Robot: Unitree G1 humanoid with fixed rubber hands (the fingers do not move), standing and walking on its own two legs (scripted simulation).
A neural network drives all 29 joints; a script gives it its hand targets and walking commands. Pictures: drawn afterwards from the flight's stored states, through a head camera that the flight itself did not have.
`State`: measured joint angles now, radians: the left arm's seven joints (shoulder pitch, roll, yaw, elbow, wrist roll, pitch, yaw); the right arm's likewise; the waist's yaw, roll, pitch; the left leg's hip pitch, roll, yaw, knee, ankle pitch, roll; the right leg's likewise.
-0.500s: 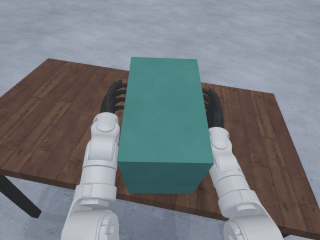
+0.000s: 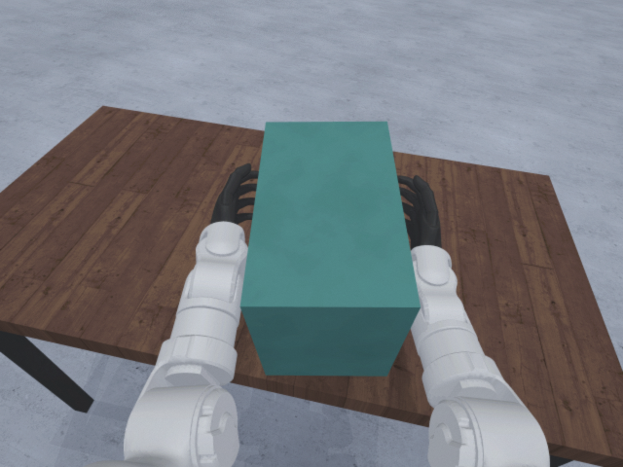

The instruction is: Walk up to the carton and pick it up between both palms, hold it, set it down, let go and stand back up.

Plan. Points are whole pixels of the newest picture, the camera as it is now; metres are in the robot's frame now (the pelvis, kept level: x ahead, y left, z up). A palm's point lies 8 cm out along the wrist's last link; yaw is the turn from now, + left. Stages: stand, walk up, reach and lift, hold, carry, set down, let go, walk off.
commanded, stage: set down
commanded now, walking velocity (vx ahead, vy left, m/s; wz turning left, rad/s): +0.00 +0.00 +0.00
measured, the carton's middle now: (326, 248) +0.38 +0.00 +0.08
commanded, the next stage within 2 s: none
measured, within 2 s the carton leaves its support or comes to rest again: rests again in 1.52 s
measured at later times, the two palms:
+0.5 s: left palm (227, 225) +0.41 +0.13 +0.09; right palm (413, 235) +0.40 -0.12 +0.10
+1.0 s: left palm (235, 238) +0.43 +0.13 +0.05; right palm (408, 246) +0.41 -0.13 +0.06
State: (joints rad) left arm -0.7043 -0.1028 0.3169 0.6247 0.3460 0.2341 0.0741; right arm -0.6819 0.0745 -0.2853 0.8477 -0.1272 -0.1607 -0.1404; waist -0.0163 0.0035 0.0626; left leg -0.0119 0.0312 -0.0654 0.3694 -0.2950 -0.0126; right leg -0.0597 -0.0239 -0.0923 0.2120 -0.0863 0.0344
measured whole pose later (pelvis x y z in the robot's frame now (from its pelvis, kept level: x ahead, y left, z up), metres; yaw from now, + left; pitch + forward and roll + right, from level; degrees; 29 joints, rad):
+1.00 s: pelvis +0.02 +0.00 +0.00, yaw -1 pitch +8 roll -2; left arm -0.79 -0.06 0.45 0.99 0.35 -0.05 0.08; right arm -0.76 0.13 -0.55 0.99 -0.41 -0.26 -0.11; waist -0.01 0.03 -0.03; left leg -0.22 0.03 -0.05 0.39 -0.30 -0.01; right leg -0.28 -0.03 -0.09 0.25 -0.10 0.04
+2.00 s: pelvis +0.00 -0.01 +0.00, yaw -1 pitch +10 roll -1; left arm -0.84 -0.08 0.61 1.09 0.45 -0.25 0.04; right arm -0.75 0.17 -0.68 0.97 -0.55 -0.34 -0.11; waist -0.02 0.01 -0.01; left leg -0.28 0.03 -0.03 0.37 -0.26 -0.01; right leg -0.36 -0.03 -0.08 0.26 -0.08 0.02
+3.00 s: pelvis +0.00 +0.00 -0.01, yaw -3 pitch +15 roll -2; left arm -0.88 0.04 0.41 1.21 0.28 -0.26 0.11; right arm -0.82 0.05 -0.40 1.17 -0.25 -0.36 -0.13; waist -0.02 0.01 -0.06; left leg -0.43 0.04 0.01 0.47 -0.30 -0.01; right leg -0.51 -0.02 -0.04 0.34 -0.09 0.03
